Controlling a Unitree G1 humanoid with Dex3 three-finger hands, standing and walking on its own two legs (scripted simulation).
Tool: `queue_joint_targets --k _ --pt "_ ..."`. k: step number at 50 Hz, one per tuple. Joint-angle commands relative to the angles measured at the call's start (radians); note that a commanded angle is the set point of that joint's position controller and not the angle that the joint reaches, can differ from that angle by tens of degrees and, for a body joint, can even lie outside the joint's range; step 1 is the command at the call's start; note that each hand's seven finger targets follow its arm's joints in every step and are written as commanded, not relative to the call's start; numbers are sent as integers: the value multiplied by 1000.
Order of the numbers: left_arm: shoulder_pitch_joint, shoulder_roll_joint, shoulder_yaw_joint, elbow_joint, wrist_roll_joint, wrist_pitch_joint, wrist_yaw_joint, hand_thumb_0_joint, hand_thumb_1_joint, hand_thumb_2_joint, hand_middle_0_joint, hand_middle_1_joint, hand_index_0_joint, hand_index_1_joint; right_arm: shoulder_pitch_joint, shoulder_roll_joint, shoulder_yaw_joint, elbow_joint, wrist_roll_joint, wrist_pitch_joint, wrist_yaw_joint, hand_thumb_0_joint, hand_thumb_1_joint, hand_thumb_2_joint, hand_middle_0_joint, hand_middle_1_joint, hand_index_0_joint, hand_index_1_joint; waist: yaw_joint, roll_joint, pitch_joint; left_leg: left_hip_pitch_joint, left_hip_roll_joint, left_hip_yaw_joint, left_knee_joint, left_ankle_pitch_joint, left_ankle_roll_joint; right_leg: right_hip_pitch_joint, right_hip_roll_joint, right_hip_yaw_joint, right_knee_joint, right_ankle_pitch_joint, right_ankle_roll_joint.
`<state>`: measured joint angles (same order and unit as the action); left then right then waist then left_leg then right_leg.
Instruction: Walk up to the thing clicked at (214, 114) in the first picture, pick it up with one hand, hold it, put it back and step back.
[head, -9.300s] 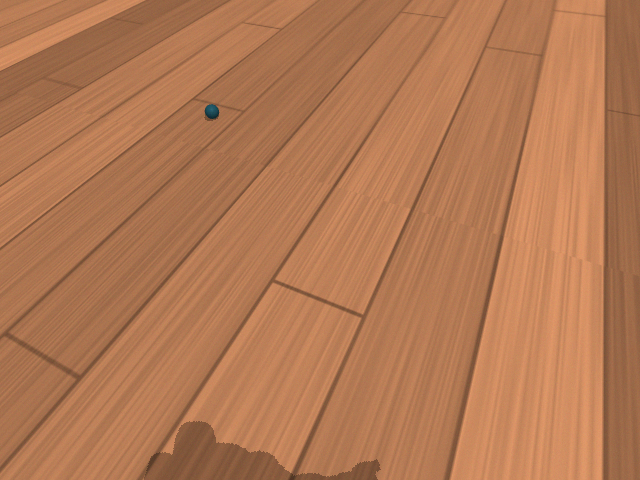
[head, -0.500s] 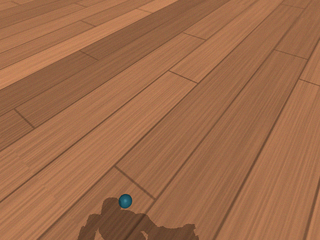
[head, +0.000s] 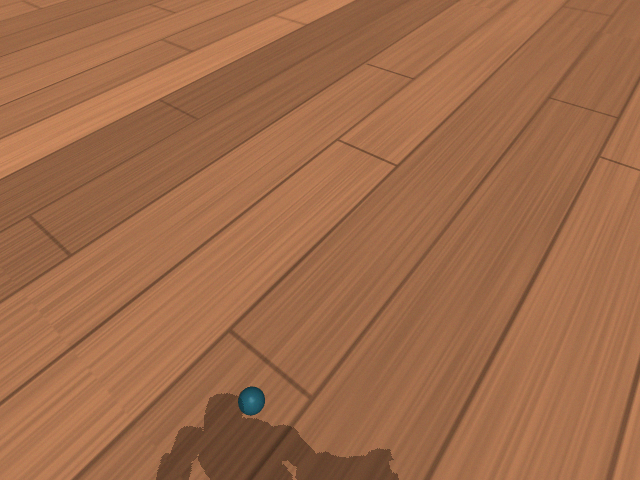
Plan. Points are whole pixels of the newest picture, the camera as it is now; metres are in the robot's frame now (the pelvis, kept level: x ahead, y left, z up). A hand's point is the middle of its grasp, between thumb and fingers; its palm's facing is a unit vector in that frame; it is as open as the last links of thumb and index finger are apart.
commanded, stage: stand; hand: left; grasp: from above
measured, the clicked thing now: (251, 400) +0.45 +0.25 -0.74
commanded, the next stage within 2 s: rise first in 0.38 s
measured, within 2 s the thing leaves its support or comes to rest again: neither
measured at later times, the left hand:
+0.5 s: hand out of the picture +0.07 +0.25 -0.16, palm faces -0.02 -0.94 -0.33, open 7.4 cm
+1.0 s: hand out of the picture +0.14 +0.25 -0.20, palm faces -0.08 -0.92 -0.39, open 13.3 cm
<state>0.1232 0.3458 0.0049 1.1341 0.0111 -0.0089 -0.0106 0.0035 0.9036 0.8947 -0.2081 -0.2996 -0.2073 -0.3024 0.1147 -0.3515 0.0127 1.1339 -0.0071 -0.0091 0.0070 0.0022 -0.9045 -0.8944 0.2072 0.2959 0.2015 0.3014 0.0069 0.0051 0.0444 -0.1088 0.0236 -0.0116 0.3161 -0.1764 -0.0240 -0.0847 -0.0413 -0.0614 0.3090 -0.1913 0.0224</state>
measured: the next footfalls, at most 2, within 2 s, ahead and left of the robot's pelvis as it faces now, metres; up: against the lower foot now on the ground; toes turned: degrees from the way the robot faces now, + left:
none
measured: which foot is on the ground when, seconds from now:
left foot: down 0.00-1.00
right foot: down 0.00-1.00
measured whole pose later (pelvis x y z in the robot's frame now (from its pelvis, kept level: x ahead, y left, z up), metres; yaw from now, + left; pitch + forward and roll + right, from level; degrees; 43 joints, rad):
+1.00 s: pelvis -0.01 +0.01 -0.05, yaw -2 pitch +12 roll -1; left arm 0.06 0.31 0.16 0.81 0.16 0.16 0.00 0.00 -0.34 0.99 -0.06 -1.04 -0.07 -1.03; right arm 0.25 -0.25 -0.04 0.66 0.02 -0.08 -0.01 0.01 -0.90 -0.89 0.21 0.30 0.20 0.30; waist -0.03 0.00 -0.07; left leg -0.67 0.04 0.00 0.88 -0.42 -0.01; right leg -0.65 -0.04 -0.03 0.85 -0.41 0.03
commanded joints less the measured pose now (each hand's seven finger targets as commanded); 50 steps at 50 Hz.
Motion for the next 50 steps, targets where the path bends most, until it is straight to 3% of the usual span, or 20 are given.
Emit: queue_joint_targets --k 1,12,17,23,24,25,26,27,28,30,32,33,35,36,37,39,42,45,48,50 --pt "-26 217 38 -58 1 -17 18 0 900 900 -200 -300 -200 -301 -39 -217 -43 -65 -2 -18 -17 0 -900 -900 200 300 200 300 -2 4 -67 3 111 -76 -36 183 39 16 -111 93 -43 153 -35" --pt "-29 221 38 -63 2 -20 20 0 900 900 -200 -300 -200 -301 -36 -214 -42 -67 -2 -18 -18 0 -900 -900 200 300 200 300 -5 3 -69 2 111 -74 -37 187 38 20 -110 94 -45 172 -33" --pt "-25 218 38 -56 1 -17 18 0 900 900 -200 -300 -200 -301 -39 -216 -44 -65 -2 -15 -16 0 -900 -900 200 300 200 300 -3 -7 -37 -15 107 -78 -50 120 36 -5 -103 90 -58 87 -32" --pt "-31 220 39 -62 3 -18 16 0 900 900 -200 -300 -200 -301 -30 -213 -42 -66 -4 -19 -16 0 -900 -900 200 300 200 300 -4 6 -65 -14 110 -77 -48 154 39 24 -109 92 -41 133 -36" --pt "-25 220 40 -61 2 -17 17 0 820 974 -142 -380 -137 -381 -39 -218 -44 -67 -3 -20 -17 0 -942 -920 201 304 201 304 0 10 -76 2 110 -76 -40 171 40 23 -112 96 -40 150 -35" --pt "-376 69 41 -412 -55 -116 33 0 740 1044 -151 -460 -113 -461 -31 -52 -4 -352 68 -68 -39 0 -1022 -930 200 300 200 300 -128 44 9 -95 -25 55 25 10 26 -238 33 33 36 83 -29" --pt "-484 105 58 -362 -53 -109 40 0 660 970 -164 -540 -141 -541 28 -79 -12 -284 65 -62 -49 0 -958 -915 198 300 199 300 -103 23 -41 -92 -31 49 48 -3 29 -196 31 22 52 68 -28" --pt "-317 146 92 -179 -41 -65 44 0 580 993 -142 -620 -117 -621 60 -101 -22 -273 63 -48 -54 0 -959 -917 198 300 199 300 -94 -28 -22 -125 -37 52 69 -36 33 -203 39 9 59 19 -32" --pt "-251 182 122 -129 -29 -53 34 0 500 980 -117 -700 -106 -701 65 -108 -36 -302 65 -41 -55 0 -924 -907 199 300 199 300 -51 -63 -26 -170 -27 49 106 -13 34 -213 41 1 88 20 -30" --pt "-327 272 167 -193 -2 -59 26 0 340 976 -59 -860 -77 -861 104 -108 -63 -340 55 -46 -71 0 -924 -904 199 300 200 300 -34 -48 -177 -159 -29 43 156 47 34 -198 36 14 146 80 -29" --pt "-186 226 175 -74 44 -33 2 0 196 986 -4 -1020 -45 -1001 135 -100 -81 -366 38 -51 -62 0 -938 -907 199 300 200 300 -37 -45 -224 -233 -34 37 235 84 33 -237 35 19 227 129 -30" --pt "-150 226 197 -67 74 -23 -8 0 116 1003 0 -1067 -37 -1027 144 -96 -96 -383 25 -52 -53 0 -956 -912 199 300 200 300 -11 -22 -255 -259 -39 39 271 102 29 -245 33 22 261 133 -34" --pt "-100 249 238 -169 95 1 -8 0 8 983 0 -1090 -42 -1045 143 -86 -108 -439 24 -55 -48 0 -939 -907 199 300 200 300 27 54 -367 -236 -48 44 288 142 19 -197 31 29 285 155 -40" --pt "-57 209 220 -180 99 28 -4 0 -72 985 -15 -1106 -53 -1065 144 -74 -105 -455 27 -54 -47 0 -948 -910 200 300 200 300 33 74 -341 -248 -48 45 279 141 14 -217 35 29 281 142 -43" --pt "-69 164 182 -188 110 56 -1 0 -139 991 -19 -1100 -51 -1066 126 -66 -98 -480 30 -55 -44 0 -937 -908 200 300 200 300 15 63 -294 -272 -47 47 280 116 14 -250 36 28 273 116 -42" --pt "-117 188 188 -241 131 106 9 0 -299 997 -46 -1080 -63 -1061 91 -70 -96 -524 38 -59 -43 0 -925 -905 200 300 200 300 6 35 -270 -307 -38 34 300 89 15 -286 41 16 283 77 -43" --pt "-94 162 179 -293 131 156 21 0 -525 988 -66 -1065 -69 -1061 87 -59 -98 -567 37 -70 -35 0 -896 -898 201 300 200 300 -4 2 -231 -389 -31 33 347 3 20 -371 48 13 324 -17 -39" --pt "-107 146 176 -357 148 164 31 0 -549 990 -64 -1065 -67 -1061 110 -53 -103 -586 33 -96 -35 0 -880 -893 201 300 200 300 -20 -19 -246 -443 -25 31 413 -37 23 -451 50 11 390 -55 -36" --pt "-118 181 218 -493 161 143 40 0 -561 1002 -58 -1064 -56 -1067 126 -47 -110 -604 26 -124 -36 0 -873 -892 201 300 200 300 -19 29 -336 -465 -18 25 494 -14 25 -491 46 18 479 -31 -37" --pt "-60 156 207 -525 172 140 42 0 -560 996 -56 -1080 -56 -1080 127 -42 -108 -614 22 -140 -39 0 -873 -893 200 300 200 300 -25 36 -345 -488 -15 22 530 -9 24 -531 47 20 523 -28 -38"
